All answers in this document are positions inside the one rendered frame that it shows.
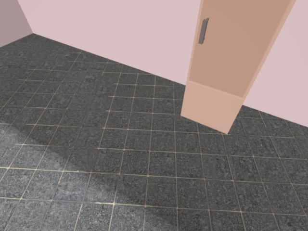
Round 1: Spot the handle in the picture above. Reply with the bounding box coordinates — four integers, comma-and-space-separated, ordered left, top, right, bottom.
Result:
198, 18, 209, 44

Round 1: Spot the cupboard door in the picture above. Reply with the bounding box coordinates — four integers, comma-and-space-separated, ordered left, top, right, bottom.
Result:
189, 0, 290, 97

